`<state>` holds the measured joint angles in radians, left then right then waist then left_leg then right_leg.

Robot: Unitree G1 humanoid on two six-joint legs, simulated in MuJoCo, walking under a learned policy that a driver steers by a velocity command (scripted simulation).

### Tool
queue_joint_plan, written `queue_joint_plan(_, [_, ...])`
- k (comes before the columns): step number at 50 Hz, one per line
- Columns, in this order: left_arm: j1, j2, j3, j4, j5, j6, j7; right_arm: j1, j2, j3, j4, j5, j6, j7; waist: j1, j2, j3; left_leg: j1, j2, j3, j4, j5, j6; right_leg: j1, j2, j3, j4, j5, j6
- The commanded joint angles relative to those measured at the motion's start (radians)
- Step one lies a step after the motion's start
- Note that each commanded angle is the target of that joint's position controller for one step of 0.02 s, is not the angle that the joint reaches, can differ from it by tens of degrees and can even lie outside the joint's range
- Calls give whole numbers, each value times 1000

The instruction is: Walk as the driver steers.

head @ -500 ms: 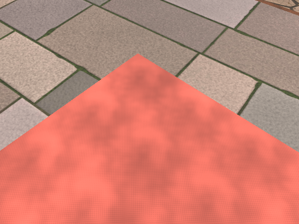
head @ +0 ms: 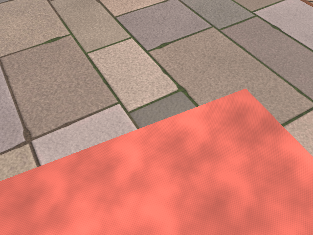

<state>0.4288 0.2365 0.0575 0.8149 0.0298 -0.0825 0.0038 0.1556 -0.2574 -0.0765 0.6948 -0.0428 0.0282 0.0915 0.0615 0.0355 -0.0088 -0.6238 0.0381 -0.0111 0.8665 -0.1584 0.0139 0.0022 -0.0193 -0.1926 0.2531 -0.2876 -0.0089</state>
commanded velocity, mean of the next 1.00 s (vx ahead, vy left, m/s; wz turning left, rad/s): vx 0.48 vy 0.00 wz -0.23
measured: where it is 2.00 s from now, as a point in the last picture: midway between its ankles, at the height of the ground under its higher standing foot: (194, 134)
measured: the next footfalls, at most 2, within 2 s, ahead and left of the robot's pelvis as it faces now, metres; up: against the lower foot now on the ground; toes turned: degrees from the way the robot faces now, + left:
left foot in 0.12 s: +0.19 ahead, +0.13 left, +0.00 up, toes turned +8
right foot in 0.68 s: +0.50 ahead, +0.01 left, +0.00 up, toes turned -11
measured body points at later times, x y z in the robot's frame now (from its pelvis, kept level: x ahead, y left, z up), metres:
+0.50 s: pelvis +0.25 +0.08 +0.00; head +0.28 +0.09 +0.45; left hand +0.35 +0.33 -0.14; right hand +0.25 -0.17 -0.14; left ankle +0.15 +0.13 -0.74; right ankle +0.39 -0.05 -0.67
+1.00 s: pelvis +0.53 +0.04 +0.00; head +0.55 +0.02 +0.45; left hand +0.61 +0.31 -0.12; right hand +0.63 -0.24 -0.11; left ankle +0.71 +0.19 -0.67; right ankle +0.46 +0.02 -0.74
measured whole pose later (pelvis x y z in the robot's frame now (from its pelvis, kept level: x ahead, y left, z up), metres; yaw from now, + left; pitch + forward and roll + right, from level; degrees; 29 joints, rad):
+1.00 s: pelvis +0.53 +0.04 +0.00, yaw -18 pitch +1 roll +0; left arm 0.39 0.26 0.07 0.89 0.00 -0.05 -0.01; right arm 0.10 -0.25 -0.02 0.74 -0.05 -0.03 0.01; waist 0.05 0.03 0.04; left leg -0.68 0.12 -0.06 0.87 -0.11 -0.05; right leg -0.09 0.16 0.09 0.31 -0.23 -0.14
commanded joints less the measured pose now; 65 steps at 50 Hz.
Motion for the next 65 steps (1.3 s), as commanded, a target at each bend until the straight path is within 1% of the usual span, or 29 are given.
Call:
queue_joint_plan(1, [9, 151, 36, -31, 2, -11, 5, -192, -38, 5, -133, 3, -25, 10, 21, -147, 119, -57, 12, 69, -128, -49, 35, -13, -273, 106, -97, 138, -143])
queue_joint_plan(4, [26, 184, 42, -2, -3, 10, 10, -171, -45, 4, -140, -4, -30, 2, 1, -160, 97, 89, -45, 145, -221, -155, 94, -7, -282, 45, 24, 414, -125])
queue_joint_plan(6, [43, 178, 27, 25, -15, 21, 9, 72, -50, -10, -60, -12, -54, -24, -116, -87, -47, 455, -139, 150, -353, -88, 141, -91, -240, -37, 362, 734, -102])
queue_joint_plan(7, [49, 140, 9, 7, -14, 22, 4, 261, -101, -26, -9, -27, -66, -43, -191, 15, -185, 759, -1, -44, -394, -211, 168, -299, -202, -47, 628, 483, -78])
queue_joint_plan(8, [57, 18, -23, -61, -17, 16, -20, 310, -222, -42, -13, -12, -74, -62, -168, 274, -269, 989, 345, -581, -522, -360, 252, -668, -50, -7, 944, -282, -26])
queue_joint_plan(9, [-26, 131, 8, -56, -15, 20, -15, 334, -233, -48, -14, 9, -71, -77, -217, 122, -274, 927, 383, -689, -599, -209, 267, -726, -24, 170, 1061, -213, -43])
queue_joint_plan(11, [-84, 105, 0, -57, -35, 9, -22, 224, -142, -17, 16, 7, -81, -86, -128, 21, -68, 691, 289, -342, -577, 139, 199, -693, -88, 220, 1006, -30, -61])
queue_joint_plan(14, [9, 87, 5, 18, -5, 48, -35, 144, -58, 16, 27, 23, -111, -84, -49, 48, -9, 533, 186, -121, -648, 278, 124, -569, -86, 232, 923, 32, -42])
queue_joint_plan(20, [-130, 51, 8, 6, -9, 67, -52, 219, -47, 24, 97, 27, -135, -92, -50, 43, 80, 552, 148, 60, -716, 417, 74, -722, -48, 229, 848, 209, -34])
queue_joint_plan(27, [-365, 11, -25, -71, 1, 55, -69, 306, -51, 35, 183, 26, -134, -118, -94, 19, 136, 670, 168, 174, -705, 617, 70, -700, -17, 86, 474, 312, -69])
queue_joint_plan(30, [-332, 33, -21, -73, -1, 57, -62, 311, -96, 29, 212, 22, -125, -135, -64, 46, 83, 750, 184, 221, -561, 995, 49, -566, 60, 14, 401, 207, -126])
queue_joint_plan(32, [-186, 68, -5, -36, 0, 58, -52, 280, -136, 19, 214, 15, -110, -147, 7, 76, 1, 756, 204, 232, -335, 1158, 46, -410, 110, 10, 391, 105, -177])
queue_joint_plan(34, [60, 151, 36, 33, 14, 46, -34, 213, -163, 12, 182, 18, -102, -135, 140, 10, -126, 546, 158, 242, 133, 792, 57, -59, 81, 147, 242, 49, -259])
queue_joint_plan(35, [48, 259, 67, 31, 15, 52, -18, 272, -38, 36, 136, 19, -110, -113, 48, -227, -191, 152, -9, 222, 499, -185, 25, 228, -215, 580, 253, 105, -384])
queue_joint_plan(36, [34, 274, 73, 20, -22, 57, -21, 203, -78, 29, 88, 23, -121, -103, 59, -192, -252, -92, -118, -1, 689, -369, 15, 317, -304, 971, 86, 41, -495])
queue_joint_plan(37, [-19, 237, 66, 16, -30, 59, -14, 123, -96, 31, 65, 22, -138, -96, 45, -81, -101, -175, -31, -66, 618, -241, 25, 204, -294, 832, 21, 34, -446])
queue_joint_plan(39, [-106, 146, 44, 12, -24, 54, -10, 121, -97, 31, 71, 22, -144, -94, -46, 42, 40, -73, 32, -45, 444, -150, 13, -51, -218, 652, -20, 210, -352])
queue_joint_plan(41, [-135, 121, 31, 6, -29, 35, -8, 154, -73, 38, 76, -7, -101, -90, -92, 23, 36, 36, 56, -41, 346, -147, -21, -167, -141, 534, -36, 335, -314])
queue_joint_plan(44, [-95, 164, 39, 16, -32, 13, -11, 107, -54, 44, 49, -11, -67, -83, -92, -23, 35, 40, 59, -1, 221, -87, -55, -221, -81, 458, -43, 448, -292])
queue_joint_plan(49, [14, 171, 42, 30, -35, 20, -9, -108, -61, 49, -24, -1, -63, -77, -5, -90, 47, -51, 40, 12, -34, 111, -75, -129, -48, 470, -19, 455, -221])
queue_joint_plan(54, [76, 184, 44, 28, -18, 25, 1, -248, -70, 59, -77, 10, -79, -70, 47, -112, 47, -58, -12, 8, -204, 127, -56, -6, -74, 533, 56, 542, -217])
queue_joint_plan(57, [15, 207, 49, 6, -13, 23, 12, -182, -101, 53, -71, 16, -94, -72, -7, -128, 36, 113, -35, -10, -321, 78, -18, -23, -101, 566, 107, 589, -182])
queue_joint_plan(59, [-26, 214, 46, 3, -16, 12, 3, 38, -144, 31, 1, 15, -110, -87, -106, -95, -54, 409, -75, 17, -401, 55, 29, -65, -54, 520, 310, 750, -139])
queue_joint_plan(60, [-14, 180, 35, 6, -22, 2, -5, 183, -180, 17, 33, 0, -122, -100, -166, -45, -153, 616, 19, -59, -411, 9, 68, -147, -3, 464, 513, 626, -120])
queue_joint_plan(61, [58, 86, 10, -14, -37, -5, -7, 308, -255, 2, 37, -22, -122, -113, -166, 102, -287, 833, 273, -412, -438, -172, 143, -329, 86, 365, 809, 203, -90])
queue_joint_plan(62, [170, 101, 13, -3, -40, 0, -10, 297, -292, -19, 74, -5, -103, -103, -98, 306, -311, 882, 377, -836, -598, -226, 262, -539, 188, 315, 989, -236, -70])
queue_joint_plan(63, [102, 148, 14, 16, -7, 11, -5, 193, -193, -5, 51, 14, -96, -92, -77, 105, -131, 750, 334, -759, -614, -354, 259, -628, 110, 345, 1049, -161, -79])
queue_joint_plan(64, [-16, 147, 12, -7, 5, 10, -15, 128, -128, 9, 41, 26, -97, -84, -85, 0, -32, 628, 276, -591, -620, -303, 245, -628, 73, 324, 1012, -82, -76])
queue_joint_plan(65, [-70, 135, 7, -27, 9, 9, -21, 101, -100, 17, 49, 21, -98, -80, -65, -16, 10, 553, 219, -480, -637, -182, 218, -613, 31, 297, 943, -41, -70])
Velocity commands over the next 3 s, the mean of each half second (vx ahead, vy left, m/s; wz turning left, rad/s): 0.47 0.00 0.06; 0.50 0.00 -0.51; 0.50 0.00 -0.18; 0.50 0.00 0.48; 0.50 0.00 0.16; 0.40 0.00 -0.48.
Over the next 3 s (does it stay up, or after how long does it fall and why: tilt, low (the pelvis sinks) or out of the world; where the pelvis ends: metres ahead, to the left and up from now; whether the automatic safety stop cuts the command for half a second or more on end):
stays up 1.50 -0.14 0.00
